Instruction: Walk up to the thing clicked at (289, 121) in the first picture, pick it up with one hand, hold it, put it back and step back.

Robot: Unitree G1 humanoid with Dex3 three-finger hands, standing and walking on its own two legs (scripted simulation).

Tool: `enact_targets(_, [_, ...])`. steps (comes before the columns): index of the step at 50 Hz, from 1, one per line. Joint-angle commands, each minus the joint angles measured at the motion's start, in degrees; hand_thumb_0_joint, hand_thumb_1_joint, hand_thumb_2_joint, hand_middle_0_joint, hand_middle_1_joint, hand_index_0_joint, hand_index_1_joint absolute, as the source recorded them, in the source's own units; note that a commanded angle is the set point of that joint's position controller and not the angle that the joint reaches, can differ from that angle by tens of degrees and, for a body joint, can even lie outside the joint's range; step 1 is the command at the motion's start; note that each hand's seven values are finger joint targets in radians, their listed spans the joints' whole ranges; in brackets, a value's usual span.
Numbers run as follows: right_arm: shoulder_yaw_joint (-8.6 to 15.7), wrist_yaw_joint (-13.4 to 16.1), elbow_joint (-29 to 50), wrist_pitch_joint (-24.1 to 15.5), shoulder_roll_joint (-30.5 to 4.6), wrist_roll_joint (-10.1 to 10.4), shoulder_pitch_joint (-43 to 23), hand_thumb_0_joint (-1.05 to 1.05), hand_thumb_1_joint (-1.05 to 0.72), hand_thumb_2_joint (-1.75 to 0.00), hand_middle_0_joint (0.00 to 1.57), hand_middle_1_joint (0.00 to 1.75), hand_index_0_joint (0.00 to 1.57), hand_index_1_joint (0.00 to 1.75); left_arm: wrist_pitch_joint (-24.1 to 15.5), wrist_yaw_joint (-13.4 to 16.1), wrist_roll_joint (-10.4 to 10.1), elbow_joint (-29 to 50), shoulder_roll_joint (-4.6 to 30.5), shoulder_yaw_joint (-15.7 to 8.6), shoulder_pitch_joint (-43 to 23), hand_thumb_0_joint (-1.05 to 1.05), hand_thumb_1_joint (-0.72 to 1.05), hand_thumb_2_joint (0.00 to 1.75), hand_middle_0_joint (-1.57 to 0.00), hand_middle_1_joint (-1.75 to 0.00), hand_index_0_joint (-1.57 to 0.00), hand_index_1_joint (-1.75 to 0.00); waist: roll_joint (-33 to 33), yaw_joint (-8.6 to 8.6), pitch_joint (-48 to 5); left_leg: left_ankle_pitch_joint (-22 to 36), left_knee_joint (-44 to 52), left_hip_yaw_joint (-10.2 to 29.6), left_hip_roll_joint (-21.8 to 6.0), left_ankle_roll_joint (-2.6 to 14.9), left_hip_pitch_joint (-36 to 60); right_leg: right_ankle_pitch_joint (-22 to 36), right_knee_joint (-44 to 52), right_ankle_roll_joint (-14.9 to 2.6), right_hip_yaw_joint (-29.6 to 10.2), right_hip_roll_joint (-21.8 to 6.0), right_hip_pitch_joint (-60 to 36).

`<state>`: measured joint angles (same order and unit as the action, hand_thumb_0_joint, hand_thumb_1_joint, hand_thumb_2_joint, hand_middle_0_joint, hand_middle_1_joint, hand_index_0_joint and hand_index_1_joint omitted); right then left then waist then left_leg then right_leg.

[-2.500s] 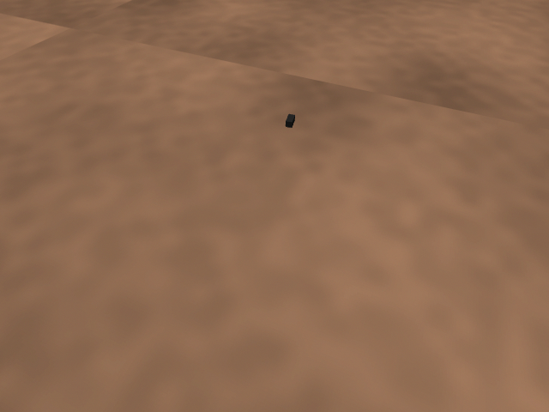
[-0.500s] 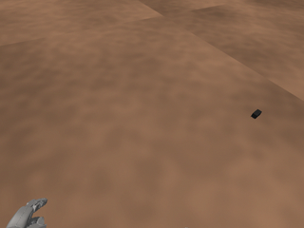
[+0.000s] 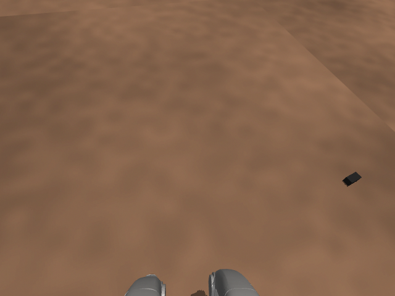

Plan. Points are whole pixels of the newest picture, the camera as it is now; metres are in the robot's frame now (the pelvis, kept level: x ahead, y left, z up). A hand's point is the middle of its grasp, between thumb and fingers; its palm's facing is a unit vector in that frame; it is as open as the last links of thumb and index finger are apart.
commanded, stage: walk up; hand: left
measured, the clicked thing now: (352, 178) +0.81 -0.94 -0.72
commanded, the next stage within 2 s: none
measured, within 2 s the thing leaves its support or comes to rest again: neither
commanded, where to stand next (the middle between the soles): +0.61 -1.34 m, yaw +33 degrees
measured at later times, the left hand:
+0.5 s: hand (184, 282) +0.16 +0.04 -0.13, palm faces +0.22 -0.90 -0.38, open 7.4 cm
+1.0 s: hand (280, 248) +0.25 -0.21 -0.16, palm faces +0.30 -0.87 -0.40, open 7.4 cm
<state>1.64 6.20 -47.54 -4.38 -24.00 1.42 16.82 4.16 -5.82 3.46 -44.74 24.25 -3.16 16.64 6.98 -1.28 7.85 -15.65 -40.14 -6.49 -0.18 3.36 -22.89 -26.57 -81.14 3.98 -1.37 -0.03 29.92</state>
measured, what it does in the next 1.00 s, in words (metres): steps to the right, turning left: right foot, then left foot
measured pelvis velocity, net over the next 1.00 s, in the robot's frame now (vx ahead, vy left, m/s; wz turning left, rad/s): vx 0.28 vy -0.52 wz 0.39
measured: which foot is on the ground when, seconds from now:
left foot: down 0.00-0.24, up 0.26-0.54, down 0.56-0.94, up 0.96-1.00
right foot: up 0.00-0.20, down 0.22-0.56, up 0.58-0.92, down 0.94-1.00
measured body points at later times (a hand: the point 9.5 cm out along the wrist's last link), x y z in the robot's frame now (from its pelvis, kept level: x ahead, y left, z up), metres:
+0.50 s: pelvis +0.17 -0.26 +0.01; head +0.19 -0.23 +0.46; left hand +0.15 +0.08 -0.10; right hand +0.33 -0.58 -0.07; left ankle +0.24 -0.17 -0.68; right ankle +0.16 -0.35 -0.71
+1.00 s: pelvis +0.28 -0.52 -0.04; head +0.28 -0.49 +0.41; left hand +0.24 -0.16 -0.14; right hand +0.47 -0.88 -0.09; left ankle +0.26 -0.26 -0.68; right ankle +0.37 -0.65 -0.71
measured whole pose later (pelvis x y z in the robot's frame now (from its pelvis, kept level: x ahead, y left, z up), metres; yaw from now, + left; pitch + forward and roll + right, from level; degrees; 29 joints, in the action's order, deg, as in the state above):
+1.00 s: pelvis +0.28 -0.52 -0.04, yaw +22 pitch -2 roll -2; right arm 4.2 6.3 -54.0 -1.4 -31.5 -1.8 19.1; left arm 4.6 -5.1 3.7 -41.0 29.2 -6.4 15.9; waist 2.5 -0.8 3.1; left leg -29.8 -63.6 14.3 -8.0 3.4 -36.3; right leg -27.6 -57.3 2.3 1.6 -2.9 28.0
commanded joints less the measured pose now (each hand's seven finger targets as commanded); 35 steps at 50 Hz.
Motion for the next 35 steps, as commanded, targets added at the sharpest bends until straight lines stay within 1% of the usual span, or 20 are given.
enact_targets(1, [4.9,1.0,1.7,-3.1,-20.9,-0.7,3.5,0.0,-0.9,-0.9,0.2,0.3,0.2,0.3,-1.5,-0.7,-0.7,9.3,15.6,-6.2,-5.4,0.0,0.9,0.9,-0.2,-0.3,-0.2,-0.3,-7.2,-0.27,-6.7,-5.5,20.1,21.6,-16.8,12.06,-2.0,7.0,5.1,-1.31,-8.6,-9.8,3.8])
enact_targets(3, [5.0,-0.2,1.6,-3.5,-22.3,-1.8,0.1,0.0,-0.9,-0.9,0.2,0.3,0.2,0.3,-1.1,-1.9,-1.1,9.1,13.4,-5.7,-4.0,0.0,0.9,0.9,-0.2,-0.3,-0.2,-0.3,-12.8,-2.11,-4.8,-11.1,19.5,13.4,-10.2,8.77,-7.6,7.8,20.1,-3.47,-5.2,-8.7,-0.7])
enact_targets(7, [6.3,-1.6,0.0,-3.8,-25.3,-3.6,3.3,0.0,-0.9,-0.9,0.2,0.3,0.2,0.3,-1.0,-2.6,-1.3,9.4,11.9,-6.4,-6.9,0.0,0.9,0.9,-0.2,-0.3,-0.2,-0.3,-18.9,0.75,-6.6,-11.4,18.7,14.3,-9.1,8.3,-7.8,8.4,31.9,-3.96,1.5,-6.2,-7.0])
enact_targets(10, [6.3,-1.3,0.8,-2.5,-23.9,-3.6,-3.4,0.0,-0.9,-0.9,0.2,0.3,0.2,0.3,-0.7,-1.4,-0.8,6.3,12.4,-7.4,3.8,0.0,0.9,0.9,-0.2,-0.3,-0.2,-0.3,-18.0,-6.86,-11.3,-7.7,6.6,11.1,-8.5,6.33,-12.7,11.1,40.8,-3.83,7.2,-2.6,-20.2])
enact_targets(11, [5.0,-1.0,1.0,-1.9,-19.8,-3.6,-2.5,0.0,-0.9,-0.9,0.2,0.3,0.2,0.3,-1.0,-0.7,-0.3,4.4,14.8,-8.5,8.5,0.0,0.9,0.9,-0.2,-0.3,-0.2,-0.3,-10.2,-9.17,-13.5,-7.4,-5.5,7.2,-4.7,4.51,-16.8,9.7,46.3,-4.39,7.2,-1.4,-27.7])
enact_targets(12, [2.9,-0.6,0.9,-1.3,-12.8,-3.2,-0.5,0.0,-0.9,-0.9,0.2,0.3,0.2,0.3,-1.7,0.1,0.8,3.9,19.3,-9.9,13.8,0.0,0.9,0.9,-0.2,-0.3,-0.2,-0.3,6.1,-13.32,-14.0,-14.2,-27.0,2.7,1.4,1.31,-27.4,2.8,55.6,-6.24,-8.4,-10.4,-32.3])
enact_targets(13, [2.3,0.2,1.8,-1.1,-11.0,-2.5,2.6,0.0,-0.9,-0.9,0.2,0.3,0.2,0.3,-2.6,1.0,0.2,6.3,24.2,-10.2,7.4,0.0,0.9,0.9,-0.2,-0.3,-0.2,-0.3,14.3,-7.89,-11.9,-20.4,-36.1,3.6,3.9,-0.87,-36.1,6.9,65.1,-10.2,-28.6,-21.3,-31.7])
enact_targets(14, [3.3,1.5,0.7,-1.0,-13.7,-3.4,4.1,0.0,-0.9,-0.9,0.2,0.3,0.2,0.3,-3.1,2.1,-1.3,8.8,26.7,-10.5,-1.2,0.0,0.9,0.9,-0.2,-0.3,-0.2,-0.3,13.6,-3.43,-12.1,-17.4,-37.8,6.5,-2.8,-0.8,-34.2,2.4,67.4,-16.63,-37.2,-25.8,-30.6])
enact_targets(15, [3.7,1.4,-0.9,-1.4,-16.2,-2.7,2.1,0.0,-0.9,-0.9,0.2,0.3,0.2,0.3,-3.0,2.3,-2.4,9.6,24.2,-10.6,-3.8,0.0,0.9,0.9,-0.2,-0.3,-0.2,-0.3,9.6,-2.46,-10.2,-13.7,-35.7,7.9,-5.9,-0.6,-30.6,1.6,66.3,-17.0,-31.6,-23.7,-25.4])
enact_targets(17, [4.0,0.4,-3.9,-1.6,-17.0,-1.0,1.8,0.0,-0.9,-0.9,0.2,0.3,0.2,0.3,-3.0,2.6,-1.6,7.7,18.0,-8.2,-4.8,0.0,0.9,0.9,-0.2,-0.3,-0.2,-0.3,5.3,-1.01,-6.4,-10.7,-28.9,8.3,-4.5,-0.12,-23.4,19.8,56.6,-14.76,-11.9,-14.8,-19.6])
enact_targets(18, [3.7,0.3,-5.0,-1.8,-15.7,-0.9,5.3,0.0,-0.9,-0.9,0.2,0.3,0.2,0.3,-3.1,2.6,-1.2,7.5,16.5,-7.4,-5.4,0.0,0.9,0.9,-0.2,-0.3,-0.2,-0.3,7.5,-0.09,-6.1,-9.8,-25.0,7.1,-3.8,0.32,-20.5,27.7,53.1,-16.22,-7.3,-13.1,-19.0])
enact_targets(23, [3.1,-0.4,-5.0,-2.3,-13.3,-0.9,10.6,0.0,-0.9,-0.9,0.2,0.3,0.2,0.3,-3.1,1.9,-0.5,9.9,12.1,-5.2,-7.2,0.0,0.9,0.9,-0.2,-0.3,-0.2,-0.3,6.0,0.65,-7.8,-2.6,-6.6,1.6,-2.0,1.66,-5.7,31.5,53.8,-21.45,-3.3,-14.2,-16.4])
enact_targets(26, [4.7,0.5,-7.3,-2.1,-16.0,-0.8,22.2,0.0,-0.9,-0.9,0.2,0.3,0.2,0.3,-2.2,1.2,-0.7,12.9,10.5,-3.8,-10.2,0.0,0.9,0.9,-0.2,-0.3,-0.2,-0.3,-2.6,6.01,-12.4,13.4,6.1,2.9,-1.7,1.8,20.1,25.1,42.3,-15.82,2.3,-9.1,-3.4])
enact_targets(27, [6.0,1.2,-6.8,-2.0,-19.1,-1.7,24.5,0.0,-0.9,-0.9,0.2,0.3,0.2,0.3,-2.2,1.1,-0.8,13.4,8.4,-3.1,-8.4,0.0,0.9,0.9,-0.2,-0.3,-0.2,-0.3,-8.7,7.9,-14.3,10.1,8.9,13.0,-7.3,2.45,28.7,17.7,33.3,-12.39,4.2,-6.1,4.8])
enact_targets(28, [7.1,1.9,-4.1,-1.6,-23.8,-2.5,22.1,0.0,-0.9,-0.9,0.2,0.3,0.2,0.3,-1.7,1.4,-0.4,13.3,7.3,-3.0,-4.1,0.0,0.9,0.9,-0.2,-0.3,-0.2,-0.3,-18.6,6.11,-15.1,-0.7,16.0,38.5,-20.8,6.6,31.0,-2.9,23.3,-8.48,2.7,-0.7,15.1])
enact_targets(29, [7.3,2.5,-0.4,-1.4,-24.6,-2.1,16.7,0.0,-0.9,-0.9,0.2,0.3,0.2,0.3,-0.3,1.5,0.0,11.6,12.4,-4.2,-0.5,0.0,0.9,0.9,-0.2,-0.3,-0.2,-0.3,-9.4,3.74,-14.4,-15.7,21.8,49.0,-27.6,10.42,23.1,-2.9,14.3,-5.48,-3.8,-2.8,13.0])
enact_targets(30, [7.3,2.4,1.3,-1.3,-25.6,-0.7,12.7,0.0,-0.9,-0.9,0.2,0.3,0.2,0.3,-0.1,1.6,0.4,11.6,16.2,-5.3,0.8,0.0,0.9,0.9,-0.2,-0.3,-0.2,-0.3,-7.7,3.21,-12.7,-15.8,22.7,51.1,-30.7,15.06,20.6,-4.7,9.0,-3.84,-5.4,-3.6,14.5])
enact_targets(31, [6.7,2.3,1.6,-1.2,-24.0,-0.5,9.0,0.0,-0.9,-0.9,0.2,0.3,0.2,0.3,0.0,1.8,0.5,10.7,16.9,-5.6,0.8,0.0,0.9,0.9,-0.2,-0.3,-0.2,-0.3,-6.1,2.01,-10.9,-14.5,22.3,46.9,-29.2,15.49,17.0,-3.3,7.6,-3.51,-6.7,-5.0,13.9])
enact_targets(33, [5.6,2.1,1.6,-1.5,-20.5,-1.2,7.8,0.0,-0.9,-0.9,0.2,0.3,0.2,0.3,-0.1,1.3,0.5,9.1,17.4,-6.4,-1.3,0.0,0.9,0.9,-0.2,-0.3,-0.2,-0.3,-6.1,1.83,-8.4,-12.8,19.9,34.1,-21.6,11.69,5.7,1.1,10.1,-3.88,-7.1,-7.0,7.5])
enact_targets(35, [5.5,1.0,1.8,-2.1,-21.9,-1.5,6.1,0.0,-0.9,-0.9,0.2,0.3,0.2,0.3,0.2,0.4,0.1,8.5,17.6,-7.2,0.2,0.0,0.9,0.9,-0.2,-0.3,-0.2,-0.3,-9.4,1.21,-6.4,-14.0,17.3,27.4,-18.5,11.58,-2.1,2.7,10.1,-3.27,-5.5,-6.6,4.1])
